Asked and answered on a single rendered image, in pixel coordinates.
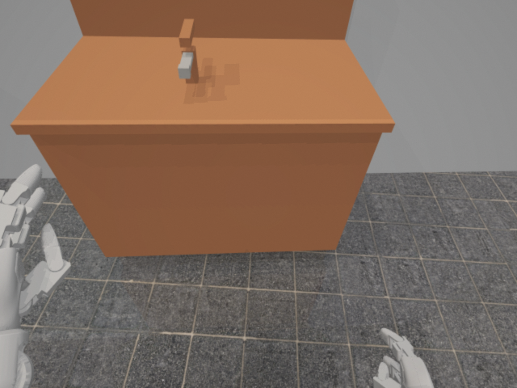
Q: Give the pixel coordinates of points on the tap lever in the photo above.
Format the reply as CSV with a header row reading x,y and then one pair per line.
x,y
184,68

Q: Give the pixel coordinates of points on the robot left forearm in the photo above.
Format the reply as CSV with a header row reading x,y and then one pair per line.
x,y
16,367

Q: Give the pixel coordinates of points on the left robot hand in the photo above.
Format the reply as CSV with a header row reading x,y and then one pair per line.
x,y
18,207

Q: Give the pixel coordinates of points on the right robot hand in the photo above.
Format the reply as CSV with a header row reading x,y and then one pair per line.
x,y
410,373

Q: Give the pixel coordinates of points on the counter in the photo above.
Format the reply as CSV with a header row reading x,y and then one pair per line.
x,y
263,149

